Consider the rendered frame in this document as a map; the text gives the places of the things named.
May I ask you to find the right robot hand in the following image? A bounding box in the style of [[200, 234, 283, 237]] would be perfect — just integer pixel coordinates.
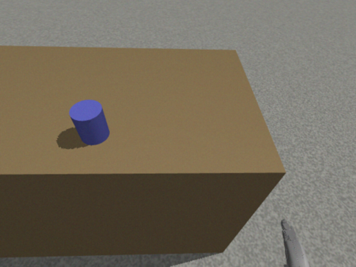
[[281, 219, 310, 267]]

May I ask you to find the can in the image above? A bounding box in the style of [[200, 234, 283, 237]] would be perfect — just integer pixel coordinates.
[[69, 100, 110, 145]]

